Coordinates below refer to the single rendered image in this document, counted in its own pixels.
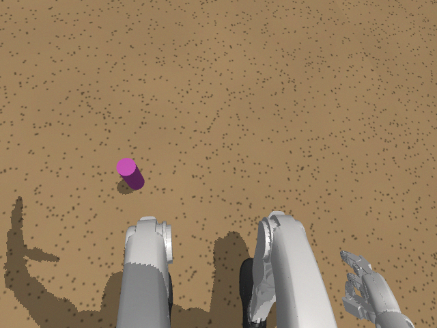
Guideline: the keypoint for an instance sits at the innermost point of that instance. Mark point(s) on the right robot arm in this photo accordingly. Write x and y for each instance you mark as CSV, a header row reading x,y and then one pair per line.
x,y
393,320

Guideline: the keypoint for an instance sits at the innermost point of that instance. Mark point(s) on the can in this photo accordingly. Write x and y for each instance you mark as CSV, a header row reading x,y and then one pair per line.
x,y
129,171

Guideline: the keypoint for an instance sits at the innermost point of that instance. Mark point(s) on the right robot foot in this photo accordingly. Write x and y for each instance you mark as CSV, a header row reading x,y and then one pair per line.
x,y
246,287

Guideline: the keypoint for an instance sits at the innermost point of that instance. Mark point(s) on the right robot hand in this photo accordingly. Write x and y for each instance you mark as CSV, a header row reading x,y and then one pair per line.
x,y
377,297

